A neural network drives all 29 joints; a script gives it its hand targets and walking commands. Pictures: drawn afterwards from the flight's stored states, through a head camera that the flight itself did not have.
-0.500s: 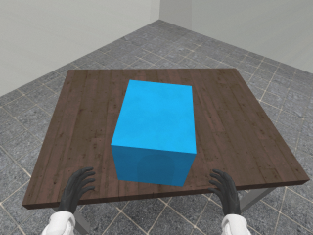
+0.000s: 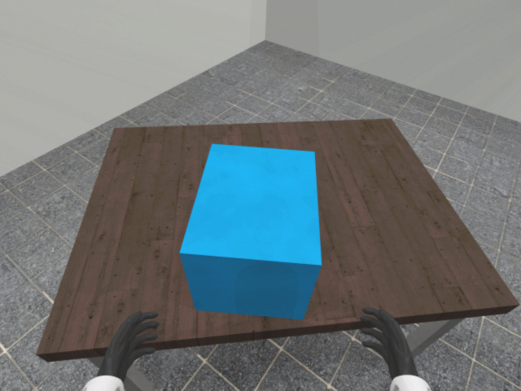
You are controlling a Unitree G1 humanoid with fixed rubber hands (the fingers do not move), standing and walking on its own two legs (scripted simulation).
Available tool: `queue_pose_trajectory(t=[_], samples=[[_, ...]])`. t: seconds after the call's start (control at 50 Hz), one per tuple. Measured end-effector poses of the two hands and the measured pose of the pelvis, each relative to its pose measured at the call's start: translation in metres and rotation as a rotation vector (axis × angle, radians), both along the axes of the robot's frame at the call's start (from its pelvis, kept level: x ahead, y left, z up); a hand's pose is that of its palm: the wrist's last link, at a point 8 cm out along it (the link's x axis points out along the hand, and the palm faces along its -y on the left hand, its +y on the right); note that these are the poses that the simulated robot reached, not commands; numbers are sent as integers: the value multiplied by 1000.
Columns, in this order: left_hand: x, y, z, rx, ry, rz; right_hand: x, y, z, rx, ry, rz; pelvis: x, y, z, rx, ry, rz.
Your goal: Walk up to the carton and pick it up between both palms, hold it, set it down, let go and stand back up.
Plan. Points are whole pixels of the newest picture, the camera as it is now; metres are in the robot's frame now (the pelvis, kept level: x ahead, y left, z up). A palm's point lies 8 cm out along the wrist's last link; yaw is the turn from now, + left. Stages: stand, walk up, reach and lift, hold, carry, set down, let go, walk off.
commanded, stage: set down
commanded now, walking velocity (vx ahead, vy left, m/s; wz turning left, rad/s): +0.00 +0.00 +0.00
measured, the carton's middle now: (256, 229) +0.43 +0.03 -0.05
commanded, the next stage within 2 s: let go in 1.30 s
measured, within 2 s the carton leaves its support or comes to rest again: neither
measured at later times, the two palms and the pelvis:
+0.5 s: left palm (124, 374) +0.17 +0.22 -0.07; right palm (404, 362) +0.19 -0.21 -0.07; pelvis +0.01 -0.01 +0.00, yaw +0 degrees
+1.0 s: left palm (126, 370) +0.17 +0.22 -0.07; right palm (413, 375) +0.17 -0.22 -0.07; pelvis +0.02 -0.01 +0.00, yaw +0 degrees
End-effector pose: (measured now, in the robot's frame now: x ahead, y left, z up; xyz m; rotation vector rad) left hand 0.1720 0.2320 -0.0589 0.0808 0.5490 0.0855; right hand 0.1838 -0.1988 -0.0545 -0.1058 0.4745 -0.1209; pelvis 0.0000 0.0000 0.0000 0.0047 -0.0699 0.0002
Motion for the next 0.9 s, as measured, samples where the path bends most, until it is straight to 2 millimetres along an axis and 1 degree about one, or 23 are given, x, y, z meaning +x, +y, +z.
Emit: queue_pose_trajectory(t=[0.2, 0.42, 0.56, 0.9], samples=[[4, -3, 1, 12, 73, -15, 4, -1, 2, -3, 33, 1, 6, -4, 3, 1, -6, -6], [-4, -10, -8, 32, 172, 8, 7, -12, -10, -27, 122, 23, 9, -7, 5, 0, 28, -4], [-6, -10, -12, 46, 200, 14, 7, -16, -13, -39, 140, 38, 12, -10, 5, 0, 42, 1], [-2, -12, -11, 75, 234, -13, -7, -24, -19, -44, 150, 31, 16, -14, 5, 1, 35, 5]])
